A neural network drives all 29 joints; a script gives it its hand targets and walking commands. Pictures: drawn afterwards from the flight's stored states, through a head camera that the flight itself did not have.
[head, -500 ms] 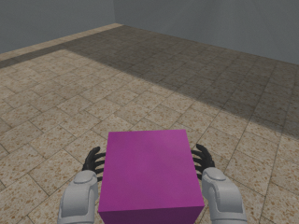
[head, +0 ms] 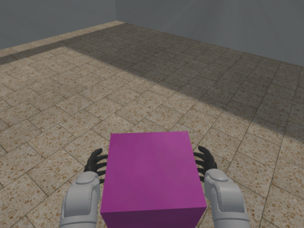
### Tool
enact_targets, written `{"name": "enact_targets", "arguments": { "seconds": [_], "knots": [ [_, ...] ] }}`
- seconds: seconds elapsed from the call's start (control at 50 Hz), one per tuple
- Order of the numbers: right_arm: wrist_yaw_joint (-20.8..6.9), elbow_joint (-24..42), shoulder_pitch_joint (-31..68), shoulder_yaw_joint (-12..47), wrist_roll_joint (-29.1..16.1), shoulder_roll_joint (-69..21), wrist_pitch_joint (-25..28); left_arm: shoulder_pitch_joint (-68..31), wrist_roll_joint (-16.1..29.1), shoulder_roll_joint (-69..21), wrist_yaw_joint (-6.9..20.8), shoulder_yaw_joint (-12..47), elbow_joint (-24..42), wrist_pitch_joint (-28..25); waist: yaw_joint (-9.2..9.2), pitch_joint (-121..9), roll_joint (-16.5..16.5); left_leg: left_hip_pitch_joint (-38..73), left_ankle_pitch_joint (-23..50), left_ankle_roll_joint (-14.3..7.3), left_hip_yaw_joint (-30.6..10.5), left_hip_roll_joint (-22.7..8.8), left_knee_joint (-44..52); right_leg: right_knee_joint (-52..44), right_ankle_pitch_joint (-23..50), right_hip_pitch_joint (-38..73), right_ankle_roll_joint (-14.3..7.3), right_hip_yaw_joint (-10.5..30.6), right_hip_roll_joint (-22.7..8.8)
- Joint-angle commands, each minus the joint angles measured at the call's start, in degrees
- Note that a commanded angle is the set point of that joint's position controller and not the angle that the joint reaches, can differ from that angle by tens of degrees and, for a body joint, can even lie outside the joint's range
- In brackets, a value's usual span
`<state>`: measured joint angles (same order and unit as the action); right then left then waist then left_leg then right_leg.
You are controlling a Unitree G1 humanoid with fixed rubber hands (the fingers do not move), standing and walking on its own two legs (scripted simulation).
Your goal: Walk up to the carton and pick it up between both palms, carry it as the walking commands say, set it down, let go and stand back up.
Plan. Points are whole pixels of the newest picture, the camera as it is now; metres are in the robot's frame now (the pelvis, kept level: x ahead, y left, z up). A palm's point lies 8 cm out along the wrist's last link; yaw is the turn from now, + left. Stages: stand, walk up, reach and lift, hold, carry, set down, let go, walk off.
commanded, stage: hold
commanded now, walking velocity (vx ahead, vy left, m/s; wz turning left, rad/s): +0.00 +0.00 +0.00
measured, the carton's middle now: (151, 188) +0.28 +0.01 -0.02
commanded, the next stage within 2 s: set down in 0.28 s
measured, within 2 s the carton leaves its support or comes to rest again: neither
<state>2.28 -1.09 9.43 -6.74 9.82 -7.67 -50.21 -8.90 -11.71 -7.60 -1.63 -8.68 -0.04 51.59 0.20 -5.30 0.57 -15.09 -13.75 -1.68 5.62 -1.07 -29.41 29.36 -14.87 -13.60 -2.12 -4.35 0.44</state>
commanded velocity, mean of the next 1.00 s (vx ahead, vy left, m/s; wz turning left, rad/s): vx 0.00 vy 0.00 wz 0.00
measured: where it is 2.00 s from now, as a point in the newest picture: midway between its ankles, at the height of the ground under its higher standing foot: outside the picture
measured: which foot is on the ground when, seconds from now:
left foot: down 0.00-1.00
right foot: down 0.00-1.00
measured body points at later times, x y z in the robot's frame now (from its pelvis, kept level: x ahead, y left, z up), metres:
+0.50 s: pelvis -0.04 +0.00 +0.00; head -0.08 +0.01 +0.44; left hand +0.27 +0.18 +0.03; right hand +0.28 -0.13 +0.04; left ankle +0.02 +0.10 -0.74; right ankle +0.00 -0.10 -0.74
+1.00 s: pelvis -0.04 +0.00 -0.02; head +0.04 +0.00 +0.42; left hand +0.30 +0.17 -0.06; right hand +0.31 -0.14 -0.05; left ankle +0.02 +0.10 -0.74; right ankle +0.00 -0.10 -0.74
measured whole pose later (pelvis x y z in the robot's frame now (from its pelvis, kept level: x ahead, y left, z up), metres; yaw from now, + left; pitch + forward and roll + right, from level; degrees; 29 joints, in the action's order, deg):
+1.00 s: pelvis -0.04 +0.00 -0.02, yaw -3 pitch +6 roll +1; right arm 0.4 -32.1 27.5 -22.1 18.7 -10.4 -20.3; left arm -26.6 -19.1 -8.3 1.5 -25.8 -30.9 21.3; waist 2.8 3.6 1.0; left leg -31.7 -15.4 -1.1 -0.9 2.5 -41.1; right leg 42.3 -16.6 -31.6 -2.2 2.3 3.7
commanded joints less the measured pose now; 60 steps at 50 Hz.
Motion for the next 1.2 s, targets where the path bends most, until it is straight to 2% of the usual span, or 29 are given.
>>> {"name": "enact_targets", "arguments": {
  "seconds": [0.0,0.02,0.04,0.1,0.16,0.26,0.28,0.32,0.34,0.42,0.44,0.46,0.52,0.54,0.56,0.74,0.78,0.82,0.84,0.88,0.92,0.94,0.96,0.98,1.02,1.04,1.06,1.16,1.18],
  "knots": [
    [-8.83,-6.52,14.38,19.25,-5.55,-38.68,8.07,-19.65,9.05,-37.52,8.22,25.03,-3.42,-8.84,-1.88,3.17,1.4,16.09,13.97,-0.67,-12.37,2.95,6.13,-7.98,13.16,1.7,-0.77,11.21,2.46],
    [-8.68,-3.72,17.08,22.28,-8.08,-40.5,9.41,-19.13,8.81,-38.38,8.15,25.33,-1.64,-9.82,0.59,0.28,-3.91,14.03,12.69,-0.42,-11.04,3.22,7.39,-7.35,13.69,4.73,-0.62,11.55,1.69],
    [-8.78,2.51,22.19,24.99,-9.35,-40.98,11.16,-22.97,11.89,-41.52,8.58,28.91,2.08,-11.28,-0.67,-5.02,-3.04,17.0,16.89,0.12,-10.95,3.36,5.9,-6.49,16.14,4.05,-0.39,11.15,2.29],
    [-9.56,6.24,24.83,34.16,-15.18,-46.53,11.64,-24.48,14.66,-44.48,8.29,32.04,7.9,-13.08,4.18,-13.15,-2.55,18.64,24.68,0.53,-11.53,3.17,3.26,-4.98,23.61,6.91,0.58,12.09,1.55],
    [-10.05,8.88,25.54,35.09,-14.72,-41.14,12.82,-21.53,14.08,-43.34,7.49,33.22,6.06,-12.39,3.21,-13.3,-1.43,18.22,26.58,1.18,-11.74,3.04,3.02,-5.36,21.31,7.56,-0.24,12.15,3.51],
    [-8.35,-5.04,16.43,24.5,-7.4,-37.27,10.02,-20.87,10.34,-36.47,7.54,28.1,-1.08,-9.26,0.81,3.91,-2.63,14.09,5.54,0.32,-10.55,2.92,7.59,-9.89,5.01,3.29,-0.82,13.19,1.06],
    [-7.88,-3.96,17.44,19.72,-4.35,-34.27,9.53,-17.78,8.73,-30.63,8.1,20.57,-5.07,-8.94,0.33,5.81,5.91,12.65,5.46,-0.37,-10.65,4.19,7.78,-10.77,4.37,2.25,-0.12,12.42,1.5],
    [-8.87,-7.85,29.91,19.18,-5.25,-39.7,9.78,-25.92,6.8,-34.46,10.19,17.81,-10.21,-9.48,3.17,3.45,2.03,10.17,-2.72,-1.44,-10.0,4.73,6.61,-12.15,-8.26,3.17,-0.26,15.01,-1.12],
    [-8.81,-11.66,27.73,16.97,-4.0,-42.36,10.55,-30.59,7.56,-34.16,10.78,18.42,-9.21,-11.47,0.98,5.82,3.69,9.84,-0.99,-1.95,-10.41,4.44,5.57,-11.0,-6.43,-0.9,0.23,14.4,-0.62],
    [-12.3,-14.66,47.39,22.16,-9.02,-55.55,14.8,-46.18,8.83,-48.94,14.06,19.43,-14.5,-15.06,5.44,-6.16,-1.09,7.46,-4.15,-1.89,-10.43,4.33,2.59,-6.16,-6.78,4.01,-1.04,14.28,-0.13],
    [-12.25,-20.84,42.65,17.66,-6.81,-55.64,14.88,-47.04,8.64,-48.59,14.38,19.59,-17.17,-15.37,2.48,-5.05,0.02,8.87,-3.22,-1.49,-10.8,3.63,3.07,-6.21,-4.82,2.0,-0.64,12.82,1.12],
    [-13.16,-22.31,43.39,16.97,-6.18,-53.23,15.86,-42.3,6.65,-48.86,13.77,17.71,-18.69,-15.27,5.39,-3.1,-2.39,7.44,-1.89,-0.97,-11.39,3.06,3.98,-4.95,-2.95,2.92,-1.59,13.13,1.03],
    [-14.29,-32.45,48.91,7.55,-0.58,-51.13,16.73,-48.13,1.73,-49.64,14.06,10.94,-30.81,-14.98,2.78,0.65,-3.74,4.7,-14.87,-1.1,-11.8,2.77,5.6,-3.98,-11.91,0.04,-1.45,11.0,1.67],
    [-14.16,-34.48,45.86,4.16,2.29,-50.39,16.77,-46.13,1.19,-50.58,14.47,10.37,-31.72,-15.66,0.12,4.11,-2.22,2.8,-13.18,-0.91,-13.83,2.29,6.24,-3.65,-9.63,-0.78,-1.63,11.76,1.41],
    [-14.64,-31.47,53.03,5.89,1.2,-49.7,18.41,-47.33,1.38,-53.31,14.71,10.06,-32.41,-16.6,2.95,0.94,-5.62,0.88,-14.55,-0.74,-13.13,2.2,7.05,-2.03,-8.13,3.69,-1.47,11.41,1.45],
    [-14.03,-38.2,51.34,-3.72,6.32,-46.69,23.99,-49.43,-1.18,-48.5,11.83,3.49,-35.8,-22.35,0.24,-1.81,-2.71,3.35,-8.01,0.28,-14.45,2.67,2.38,0.54,-6.06,-9.35,-1.58,11.08,2.76],
    [-14.11,-40.01,50.81,-1.58,5.8,-47.69,25.0,-50.41,-2.79,-46.85,11.66,3.22,-33.66,-24.67,4.05,-2.69,-3.5,-1.76,-4.77,-0.03,-12.56,3.65,-0.42,1.32,-4.66,-8.34,-1.98,12.21,2.42],
    [-14.23,-39.55,51.52,1.74,4.5,-51.08,26.42,-51.55,-0.88,-50.84,11.69,4.95,-35.37,-26.76,3.12,-7.56,-2.04,1.13,-0.48,-0.58,-13.33,3.36,-2.37,3.77,-1.33,-10.62,-1.49,12.1,3.02],
    [-13.5,-33.69,53.76,6.28,3.17,-52.45,27.69,-45.89,-1.36,-49.26,12.06,4.92,-35.4,-28.06,4.4,-13.69,4.21,2.42,6.61,-1.18,-12.07,4.42,-4.64,3.4,4.82,-5.95,-0.27,12.07,3.38],
    [-13.14,-34.23,51.14,9.42,0.94,-51.8,29.65,-46.85,0.01,-48.77,12.5,8.77,-33.86,-29.87,4.74,-17.54,-0.02,0.92,9.7,-1.07,-11.69,4.47,-6.38,5.64,8.67,-7.51,-0.48,12.95,3.09],
    [-11.74,-34.08,47.1,8.13,3.17,-52.8,31.26,-45.92,0.93,-49.34,13.06,10.69,-33.53,-31.18,1.96,-18.4,2.71,-3.82,12.68,-1.81,-13.07,4.89,-6.81,6.85,11.47,-7.65,0.58,12.18,3.61],
    [-12.01,-34.46,48.26,11.93,0.86,-53.94,31.85,-45.06,-0.86,-46.94,13.07,9.63,-32.56,-32.47,8.09,-23.82,-1.29,-5.62,11.87,-1.02,-10.58,6.24,-8.17,7.17,13.5,-4.9,0.12,13.7,2.64],
    [-11.46,-34.14,48.7,11.31,0.69,-53.69,32.73,-45.65,1.38,-49.56,13.35,11.48,-34.79,-32.83,2.15,-20.07,0.58,-6.62,8.57,-1.97,-11.85,5.81,-9.46,8.02,9.9,-10.05,0.79,13.62,2.97],
    [-11.5,-31.15,50.34,13.08,-0.32,-53.26,33.88,-47.43,0.96,-48.35,13.34,12.4,-30.33,-34.08,5.45,-24.84,-2.2,-6.71,11.62,-1.2,-11.66,6.23,-10.43,9.27,12.14,-9.5,0.04,13.31,3.47],
    [-11.34,-32.59,46.9,15.14,-1.24,-55.93,35.61,-47.58,4.27,-50.42,13.53,16.26,-29.37,-36.17,2.86,-30.46,1.91,-5.79,16.49,-1.27,-13.13,5.48,-12.83,10.81,17.06,-10.08,0.32,13.87,3.36],
    [-11.38,-33.1,45.62,16.07,-0.81,-54.9,36.15,-45.18,2.75,-49.03,13.19,15.96,-28.45,-36.82,5.29,-31.09,0.25,-7.72,19.67,-0.64,-12.44,5.64,-13.55,11.85,20.1,-11.6,0.64,14.35,3.45],
    [-10.88,-34.26,43.59,12.94,0.36,-53.33,36.3,-45.05,3.69,-49.77,13.15,16.07,-31.16,-36.5,1.31,-27.96,0.4,-7.14,17.17,-1.08,-13.39,5.52,-12.74,12.63,14.5,-15.01,0.89,12.46,4.71],
    [-9.87,-32.65,48.71,13.21,1.12,-50.94,37.71,-47.93,0.5,-45.03,12.9,12.72,-34.2,-37.59,3.77,-27.71,0.7,-13.92,5.07,-1.16,-11.67,6.79,-15.55,13.99,6.01,-21.09,1.3,12.44,4.98],
    [-10.19,-34.79,47.61,11.32,2.19,-48.82,37.42,-50.15,0.63,-48.34,13.07,13.12,-34.36,-37.21,0.66,-26.51,-3.46,-15.33,4.02,-0.32,-11.71,6.75,-15.11,14.62,5.31,-22.94,1.25,12.24,5.05]
  ]
}}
